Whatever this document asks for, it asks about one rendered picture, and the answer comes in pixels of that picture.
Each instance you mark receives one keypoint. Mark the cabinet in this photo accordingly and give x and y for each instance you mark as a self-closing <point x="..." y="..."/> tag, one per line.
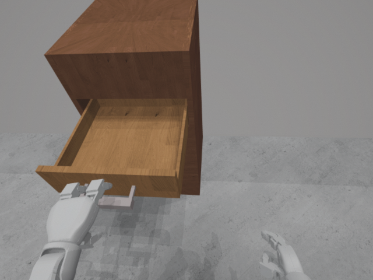
<point x="136" y="49"/>

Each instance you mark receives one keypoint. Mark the left robot forearm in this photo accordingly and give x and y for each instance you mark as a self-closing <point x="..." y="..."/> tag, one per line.
<point x="58" y="261"/>

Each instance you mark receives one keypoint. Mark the drawer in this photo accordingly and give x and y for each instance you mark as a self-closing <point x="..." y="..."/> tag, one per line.
<point x="126" y="142"/>

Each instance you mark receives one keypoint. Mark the right robot hand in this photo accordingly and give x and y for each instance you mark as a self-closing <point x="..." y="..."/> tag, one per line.
<point x="276" y="267"/>

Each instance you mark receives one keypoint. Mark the left robot hand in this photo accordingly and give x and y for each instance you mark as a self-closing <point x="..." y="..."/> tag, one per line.
<point x="71" y="218"/>

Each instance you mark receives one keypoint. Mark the handle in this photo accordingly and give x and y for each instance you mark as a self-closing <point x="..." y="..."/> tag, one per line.
<point x="116" y="202"/>

